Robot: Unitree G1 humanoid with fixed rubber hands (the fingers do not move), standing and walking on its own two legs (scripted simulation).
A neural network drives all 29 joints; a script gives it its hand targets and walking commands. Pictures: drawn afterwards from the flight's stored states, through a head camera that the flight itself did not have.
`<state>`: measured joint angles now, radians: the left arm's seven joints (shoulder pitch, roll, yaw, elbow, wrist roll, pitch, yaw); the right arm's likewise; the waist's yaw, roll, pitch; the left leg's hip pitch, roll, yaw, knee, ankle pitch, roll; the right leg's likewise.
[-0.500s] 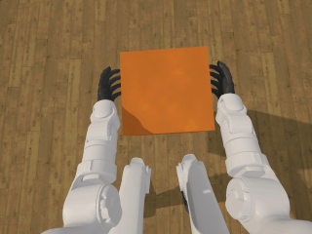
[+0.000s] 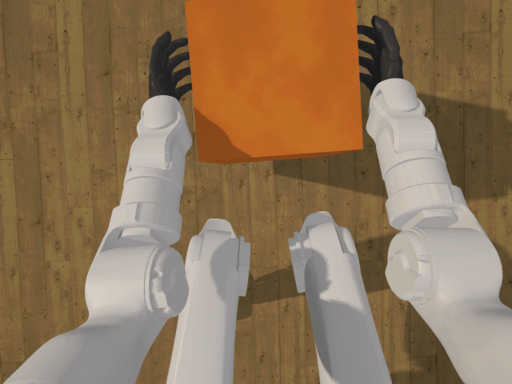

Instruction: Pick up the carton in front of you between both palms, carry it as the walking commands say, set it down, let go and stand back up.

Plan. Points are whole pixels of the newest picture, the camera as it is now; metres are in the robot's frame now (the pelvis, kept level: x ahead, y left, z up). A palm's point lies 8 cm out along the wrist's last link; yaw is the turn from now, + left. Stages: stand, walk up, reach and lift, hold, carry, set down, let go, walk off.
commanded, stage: set down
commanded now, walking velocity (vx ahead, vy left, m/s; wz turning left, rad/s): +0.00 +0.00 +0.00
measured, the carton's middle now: (272, 98) +0.51 -0.03 -0.22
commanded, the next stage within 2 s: none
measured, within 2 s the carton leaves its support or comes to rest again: rests again in 0.58 s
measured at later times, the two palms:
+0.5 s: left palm (179, 99) +0.51 +0.12 -0.20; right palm (367, 86) +0.51 -0.18 -0.20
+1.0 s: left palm (179, 101) +0.51 +0.12 -0.21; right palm (368, 90) +0.50 -0.19 -0.22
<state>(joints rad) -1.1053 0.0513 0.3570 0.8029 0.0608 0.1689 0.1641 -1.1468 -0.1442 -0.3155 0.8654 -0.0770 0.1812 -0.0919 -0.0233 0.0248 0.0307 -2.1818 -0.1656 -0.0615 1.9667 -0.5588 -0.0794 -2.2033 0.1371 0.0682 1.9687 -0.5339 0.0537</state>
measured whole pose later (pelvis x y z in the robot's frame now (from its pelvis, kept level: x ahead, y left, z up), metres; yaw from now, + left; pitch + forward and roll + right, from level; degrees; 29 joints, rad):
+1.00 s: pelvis -0.01 +0.00 -0.06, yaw +0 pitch +36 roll +1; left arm -1.31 0.14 0.37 1.06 0.09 0.12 0.10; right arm -1.33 -0.25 -0.31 1.12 -0.07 0.13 -0.03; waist -0.03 0.02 0.24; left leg -2.25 -0.15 -0.03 2.20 -0.59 -0.07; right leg -2.27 0.10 0.03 2.20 -0.56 0.03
